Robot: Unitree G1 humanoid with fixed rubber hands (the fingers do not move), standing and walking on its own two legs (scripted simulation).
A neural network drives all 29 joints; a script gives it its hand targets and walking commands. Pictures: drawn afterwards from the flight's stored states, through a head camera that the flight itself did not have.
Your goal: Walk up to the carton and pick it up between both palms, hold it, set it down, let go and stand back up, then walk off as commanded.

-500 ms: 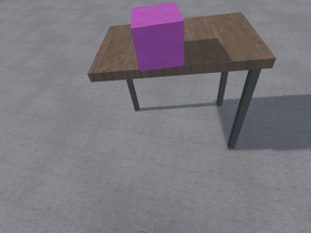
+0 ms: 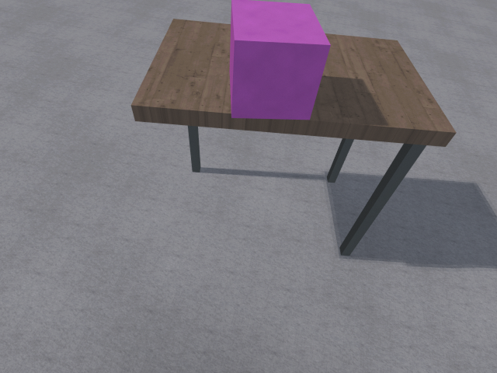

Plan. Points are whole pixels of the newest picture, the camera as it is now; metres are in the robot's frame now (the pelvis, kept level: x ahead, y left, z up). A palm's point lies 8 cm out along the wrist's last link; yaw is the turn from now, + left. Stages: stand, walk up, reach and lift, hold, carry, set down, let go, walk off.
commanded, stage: walk off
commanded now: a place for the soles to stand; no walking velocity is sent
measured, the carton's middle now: (271, 60) +0.83 -0.02 +0.10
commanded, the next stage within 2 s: stand in 1.20 s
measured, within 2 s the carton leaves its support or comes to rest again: neither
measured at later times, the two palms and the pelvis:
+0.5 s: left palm out of the picture +0.06 +0.33 -0.09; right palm out of the picture +0.10 -0.29 -0.08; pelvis -0.01 +0.01 +0.00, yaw +0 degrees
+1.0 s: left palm out of the picture +0.03 +0.34 -0.10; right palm out of the picture +0.07 -0.28 -0.08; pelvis -0.04 +0.02 +0.00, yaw +0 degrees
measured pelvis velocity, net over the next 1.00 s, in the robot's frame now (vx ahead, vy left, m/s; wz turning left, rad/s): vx -0.04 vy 0.02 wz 0.00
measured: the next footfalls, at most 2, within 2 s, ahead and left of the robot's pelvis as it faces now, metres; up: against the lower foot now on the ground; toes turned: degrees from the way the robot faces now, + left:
none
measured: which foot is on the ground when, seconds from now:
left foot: down 0.00-1.00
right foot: down 0.00-1.00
